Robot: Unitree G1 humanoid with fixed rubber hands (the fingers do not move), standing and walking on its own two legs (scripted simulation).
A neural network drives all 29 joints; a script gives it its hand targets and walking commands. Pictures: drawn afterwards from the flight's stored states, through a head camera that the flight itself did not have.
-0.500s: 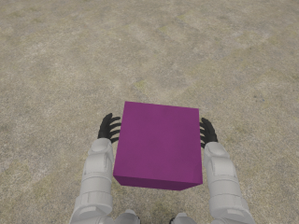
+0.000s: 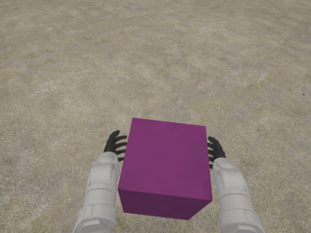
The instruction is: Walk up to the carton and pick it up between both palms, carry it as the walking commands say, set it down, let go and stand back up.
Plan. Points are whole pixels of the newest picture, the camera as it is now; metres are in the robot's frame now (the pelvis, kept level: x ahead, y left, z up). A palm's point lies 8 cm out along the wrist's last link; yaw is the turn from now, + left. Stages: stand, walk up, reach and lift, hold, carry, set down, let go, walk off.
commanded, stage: reach and lift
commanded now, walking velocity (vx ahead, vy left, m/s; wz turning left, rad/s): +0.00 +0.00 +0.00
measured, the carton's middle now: (162, 172) +0.31 +0.01 -0.06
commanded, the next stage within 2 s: hold in 1.40 s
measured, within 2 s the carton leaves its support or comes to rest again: neither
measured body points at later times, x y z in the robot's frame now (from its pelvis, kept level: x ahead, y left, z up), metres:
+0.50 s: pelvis -0.01 +0.00 +0.01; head -0.06 -0.02 +0.45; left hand +0.30 +0.15 +0.06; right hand +0.31 -0.15 +0.04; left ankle +0.02 +0.12 -0.73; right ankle +0.02 -0.13 -0.73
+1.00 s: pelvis +0.01 +0.00 +0.01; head -0.04 +0.00 +0.46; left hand +0.31 +0.15 +0.06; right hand +0.30 -0.16 +0.04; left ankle +0.02 +0.12 -0.73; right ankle +0.02 -0.13 -0.73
